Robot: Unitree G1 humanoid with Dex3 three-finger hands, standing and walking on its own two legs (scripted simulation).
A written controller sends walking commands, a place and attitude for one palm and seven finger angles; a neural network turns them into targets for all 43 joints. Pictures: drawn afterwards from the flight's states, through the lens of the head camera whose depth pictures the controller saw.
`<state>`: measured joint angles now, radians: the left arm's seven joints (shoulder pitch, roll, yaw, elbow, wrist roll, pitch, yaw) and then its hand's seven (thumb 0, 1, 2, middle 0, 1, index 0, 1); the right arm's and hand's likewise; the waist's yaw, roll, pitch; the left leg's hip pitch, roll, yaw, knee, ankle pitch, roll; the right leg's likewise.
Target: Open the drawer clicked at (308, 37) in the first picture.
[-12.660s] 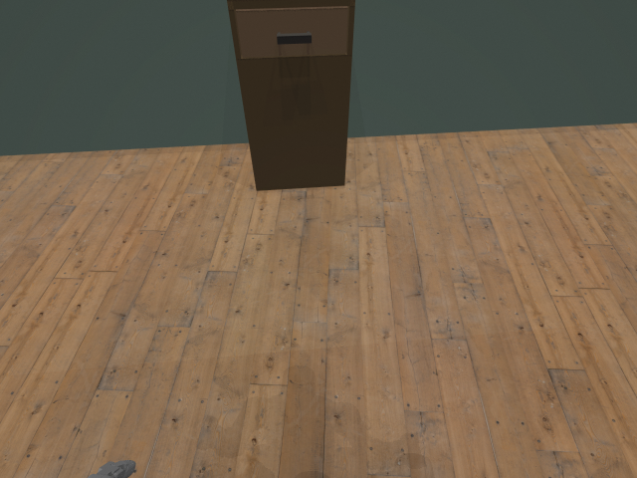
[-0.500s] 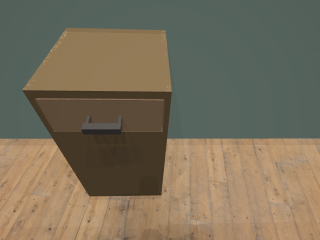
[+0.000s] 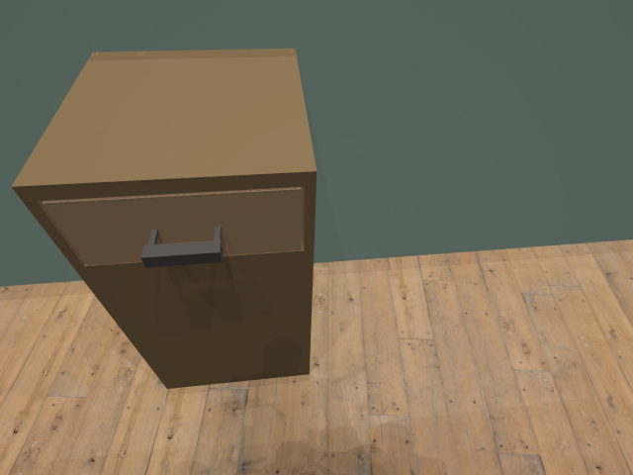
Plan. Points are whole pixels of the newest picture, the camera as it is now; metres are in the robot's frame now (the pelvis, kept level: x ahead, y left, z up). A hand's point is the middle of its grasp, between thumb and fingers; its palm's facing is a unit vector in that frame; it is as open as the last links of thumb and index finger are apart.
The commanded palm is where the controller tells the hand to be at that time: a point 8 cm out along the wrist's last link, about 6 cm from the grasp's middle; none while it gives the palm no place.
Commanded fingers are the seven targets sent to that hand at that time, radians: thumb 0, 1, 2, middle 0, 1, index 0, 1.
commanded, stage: come to a stop and stand still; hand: left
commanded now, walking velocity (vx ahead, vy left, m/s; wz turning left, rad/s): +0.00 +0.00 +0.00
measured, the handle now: (185, 243) +0.47 +0.25 -0.03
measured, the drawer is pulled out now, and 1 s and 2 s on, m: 0.00 0.00 0.00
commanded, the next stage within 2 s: look again from close up in 0.62 s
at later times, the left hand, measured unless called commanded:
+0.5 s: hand out of the picture +0.00 +0.10 -0.18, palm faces +0.05 -0.99 -0.15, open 7.3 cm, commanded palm none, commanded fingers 0.00 0.90 0.90 -0.20 -0.30 -0.20 -0.30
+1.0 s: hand out of the picture +0.01 +0.13 -0.18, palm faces +0.06 -0.98 -0.19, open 7.4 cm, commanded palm none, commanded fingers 0.00 0.90 0.90 -0.20 -0.30 -0.20 -0.30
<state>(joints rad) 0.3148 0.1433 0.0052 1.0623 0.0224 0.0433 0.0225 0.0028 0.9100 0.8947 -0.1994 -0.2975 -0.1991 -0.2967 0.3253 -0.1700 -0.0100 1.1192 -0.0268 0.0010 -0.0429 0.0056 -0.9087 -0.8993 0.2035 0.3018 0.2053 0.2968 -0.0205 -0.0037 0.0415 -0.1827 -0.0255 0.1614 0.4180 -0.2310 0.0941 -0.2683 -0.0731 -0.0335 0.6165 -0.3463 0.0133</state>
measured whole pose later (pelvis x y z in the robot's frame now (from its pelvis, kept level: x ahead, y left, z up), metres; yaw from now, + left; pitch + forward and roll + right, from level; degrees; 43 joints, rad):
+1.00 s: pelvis +0.01 -0.04 -0.01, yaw +2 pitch -2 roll -1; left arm 0.30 0.15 -0.02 1.08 0.01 0.00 0.04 0.00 0.91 0.89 -0.20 -0.30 -0.20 -0.30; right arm 0.31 -0.15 0.01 1.08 -0.02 -0.01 -0.02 0.01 -0.92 -0.90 0.20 0.30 0.20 0.30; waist -0.01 0.00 0.00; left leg -0.22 0.02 0.10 0.54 -0.30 0.03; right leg -0.20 -0.04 -0.09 0.52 -0.29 0.01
